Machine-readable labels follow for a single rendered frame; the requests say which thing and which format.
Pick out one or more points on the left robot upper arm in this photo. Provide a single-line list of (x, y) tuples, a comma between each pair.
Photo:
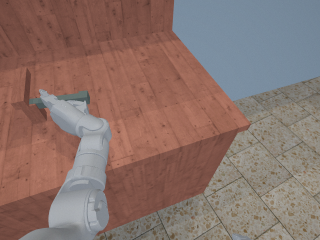
[(74, 215)]

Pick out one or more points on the counter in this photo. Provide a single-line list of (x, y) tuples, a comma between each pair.
[(171, 123)]

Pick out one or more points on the tap lever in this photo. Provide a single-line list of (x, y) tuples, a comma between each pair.
[(80, 96)]

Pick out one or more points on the left robot hand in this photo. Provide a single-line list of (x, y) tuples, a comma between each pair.
[(65, 114)]

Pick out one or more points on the robot left forearm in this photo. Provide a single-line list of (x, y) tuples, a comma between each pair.
[(90, 162)]

